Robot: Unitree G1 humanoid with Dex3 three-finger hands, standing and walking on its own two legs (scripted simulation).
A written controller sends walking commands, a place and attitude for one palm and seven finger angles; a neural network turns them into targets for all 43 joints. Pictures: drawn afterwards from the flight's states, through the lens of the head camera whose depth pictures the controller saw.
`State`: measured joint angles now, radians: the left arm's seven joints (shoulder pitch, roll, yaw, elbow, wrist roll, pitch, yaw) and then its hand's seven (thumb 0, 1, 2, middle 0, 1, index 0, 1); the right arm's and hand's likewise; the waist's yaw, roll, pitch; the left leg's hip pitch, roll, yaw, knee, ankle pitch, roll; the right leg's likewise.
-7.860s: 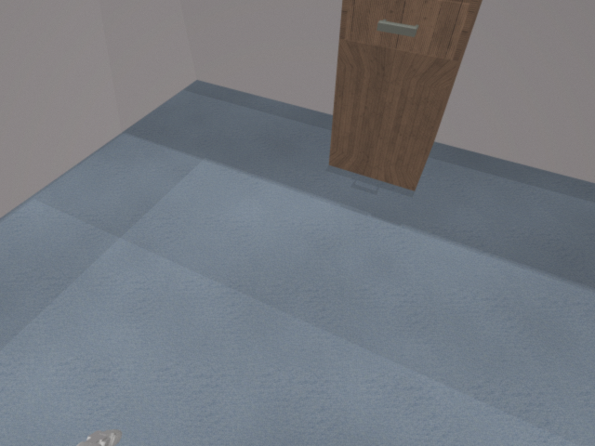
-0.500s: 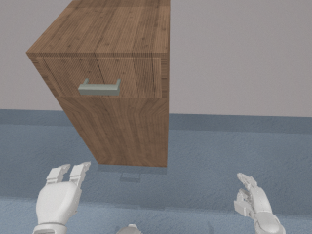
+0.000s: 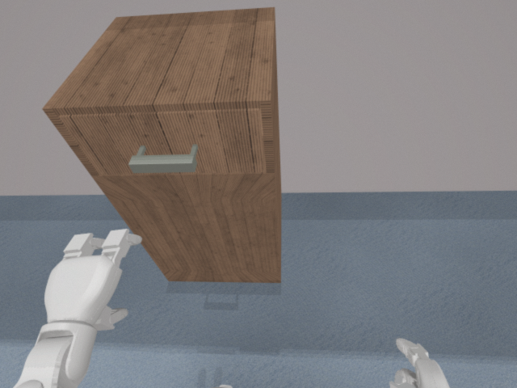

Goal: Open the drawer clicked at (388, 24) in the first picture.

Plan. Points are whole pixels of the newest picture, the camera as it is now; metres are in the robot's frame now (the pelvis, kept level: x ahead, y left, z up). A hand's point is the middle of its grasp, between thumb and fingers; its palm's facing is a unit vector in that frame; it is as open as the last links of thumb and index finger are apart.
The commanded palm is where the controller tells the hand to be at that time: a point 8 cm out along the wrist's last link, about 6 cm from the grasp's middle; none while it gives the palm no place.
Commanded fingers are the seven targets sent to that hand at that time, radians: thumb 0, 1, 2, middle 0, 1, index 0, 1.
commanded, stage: raise the hand with hooked fingers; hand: left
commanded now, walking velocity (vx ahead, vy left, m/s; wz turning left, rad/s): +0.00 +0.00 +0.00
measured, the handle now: (165, 156) +0.55 +0.27 +0.01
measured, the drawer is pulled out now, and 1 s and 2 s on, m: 0.00 0.00 0.00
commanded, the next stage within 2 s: move the hooked fingers above the handle in 0.98 s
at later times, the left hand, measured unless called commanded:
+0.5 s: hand (90, 228) +0.30 +0.27 +0.11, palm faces +0.07 -0.08 -0.99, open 13.7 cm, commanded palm +0.28 +0.27 +0.17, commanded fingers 0.00 -0.50 0.30 -0.30 -1.20 -0.30 -1.20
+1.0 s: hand (96, 223) +0.31 +0.27 +0.12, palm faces +0.06 -0.09 -0.99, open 13.8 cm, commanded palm +0.28 +0.27 +0.18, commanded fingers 0.00 -0.50 0.30 -0.30 -1.20 -0.30 -1.20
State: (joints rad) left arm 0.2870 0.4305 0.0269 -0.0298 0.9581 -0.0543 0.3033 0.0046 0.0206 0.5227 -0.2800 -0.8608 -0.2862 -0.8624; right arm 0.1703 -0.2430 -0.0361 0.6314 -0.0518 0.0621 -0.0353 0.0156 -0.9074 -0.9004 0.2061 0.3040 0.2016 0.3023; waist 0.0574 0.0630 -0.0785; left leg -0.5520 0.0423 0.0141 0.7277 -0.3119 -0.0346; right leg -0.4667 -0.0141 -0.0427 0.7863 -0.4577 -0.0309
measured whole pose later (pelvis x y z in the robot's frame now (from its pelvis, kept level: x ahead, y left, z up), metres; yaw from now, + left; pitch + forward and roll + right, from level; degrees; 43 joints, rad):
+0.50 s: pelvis +0.00 +0.03 +0.02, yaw +0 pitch +2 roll +0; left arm -0.05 0.46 -0.07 0.02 0.93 0.10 0.09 0.00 -0.46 0.31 -0.31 -1.18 -0.32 -1.18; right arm 0.09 -0.22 0.01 0.61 0.00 0.10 -0.03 0.01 -0.91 -0.90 0.20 0.30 0.20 0.30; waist 0.08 0.07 -0.04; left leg -0.35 0.01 0.03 0.55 -0.24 0.00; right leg -0.25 -0.05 -0.04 0.57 -0.36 0.01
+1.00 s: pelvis +0.00 +0.02 +0.03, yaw +0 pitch +3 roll +0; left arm -0.08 0.49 -0.04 0.04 0.90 0.02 0.08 0.00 -0.49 0.30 -0.32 -1.20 -0.32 -1.20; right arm 0.15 -0.26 -0.02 0.66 0.01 0.11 -0.03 0.01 -0.91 -0.90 0.20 0.30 0.20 0.30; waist 0.08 0.08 -0.01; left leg -0.33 0.01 0.02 0.50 -0.21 -0.01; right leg -0.23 -0.03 -0.05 0.52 -0.33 0.00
